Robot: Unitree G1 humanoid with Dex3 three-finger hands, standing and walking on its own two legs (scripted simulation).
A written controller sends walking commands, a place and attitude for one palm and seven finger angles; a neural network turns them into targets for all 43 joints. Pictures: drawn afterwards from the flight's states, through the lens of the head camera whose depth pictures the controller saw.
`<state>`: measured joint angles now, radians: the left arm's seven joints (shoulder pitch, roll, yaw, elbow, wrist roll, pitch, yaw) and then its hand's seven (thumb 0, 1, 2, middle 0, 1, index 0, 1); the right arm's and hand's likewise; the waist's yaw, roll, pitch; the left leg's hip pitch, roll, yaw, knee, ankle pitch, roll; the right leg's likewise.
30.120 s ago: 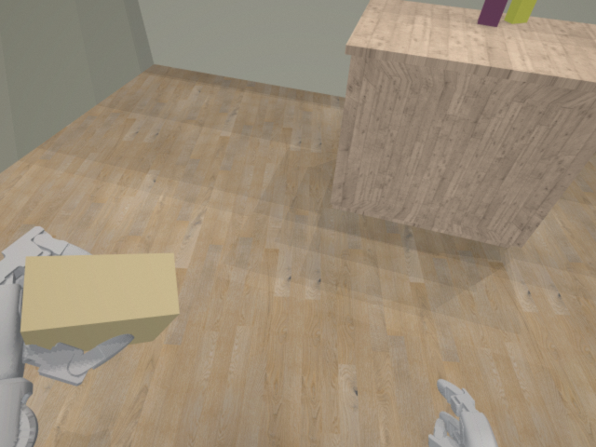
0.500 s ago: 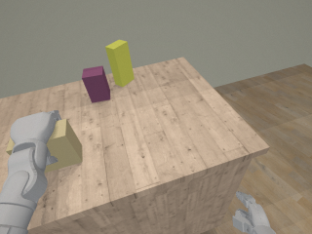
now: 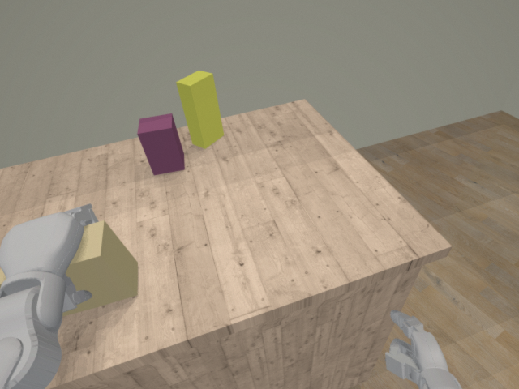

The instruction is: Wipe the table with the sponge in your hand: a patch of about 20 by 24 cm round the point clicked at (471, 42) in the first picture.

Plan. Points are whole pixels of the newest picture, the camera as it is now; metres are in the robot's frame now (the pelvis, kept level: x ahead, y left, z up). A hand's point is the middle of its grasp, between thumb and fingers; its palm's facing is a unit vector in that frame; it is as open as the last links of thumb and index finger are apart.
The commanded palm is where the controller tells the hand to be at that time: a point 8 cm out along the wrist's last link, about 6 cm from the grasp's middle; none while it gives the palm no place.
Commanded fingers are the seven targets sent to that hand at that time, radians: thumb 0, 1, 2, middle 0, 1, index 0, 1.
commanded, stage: wipe back along the first lane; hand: left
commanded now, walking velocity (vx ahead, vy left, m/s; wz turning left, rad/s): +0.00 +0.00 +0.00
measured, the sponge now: (84, 278) +0.23 +0.31 +0.09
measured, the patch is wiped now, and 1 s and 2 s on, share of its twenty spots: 1.00 1.00 1.00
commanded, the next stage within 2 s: lift the sponge slowly off the table in 0.12 s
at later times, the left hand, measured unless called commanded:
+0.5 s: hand (69, 274) +0.21 +0.29 +0.13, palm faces +0.13 -0.06 -0.99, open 10.1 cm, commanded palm +0.17 +0.28 +0.18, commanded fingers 0.00 0.10 1.30 -1.20 -1.60 -1.20 -1.60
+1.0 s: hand (69, 280) +0.19 +0.28 +0.14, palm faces +0.10 -0.06 -0.99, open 10.1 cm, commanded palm +0.16 +0.27 +0.22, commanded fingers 0.00 0.10 1.30 -1.20 -1.60 -1.20 -1.60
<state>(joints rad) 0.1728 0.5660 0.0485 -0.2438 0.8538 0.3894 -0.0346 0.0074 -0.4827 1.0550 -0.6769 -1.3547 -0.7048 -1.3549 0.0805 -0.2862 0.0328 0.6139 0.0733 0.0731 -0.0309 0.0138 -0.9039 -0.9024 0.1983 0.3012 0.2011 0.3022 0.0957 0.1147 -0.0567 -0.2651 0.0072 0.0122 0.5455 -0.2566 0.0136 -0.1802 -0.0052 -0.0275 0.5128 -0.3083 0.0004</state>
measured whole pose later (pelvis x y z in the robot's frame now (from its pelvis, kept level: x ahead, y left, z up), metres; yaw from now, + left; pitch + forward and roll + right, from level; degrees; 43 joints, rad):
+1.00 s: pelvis -0.02 -0.02 +0.00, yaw +1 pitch -5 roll +0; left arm 0.10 0.57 -0.03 -0.26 0.85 0.42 -0.09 -0.01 -0.49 1.05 -0.69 -1.34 -0.72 -1.34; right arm 0.05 -0.27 0.06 0.69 0.05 0.00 -0.08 0.01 -0.90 -0.90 0.20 0.30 0.20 0.30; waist 0.15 0.13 -0.02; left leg -0.22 0.02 -0.02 0.51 -0.21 -0.01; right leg -0.14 0.01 -0.06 0.50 -0.28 -0.03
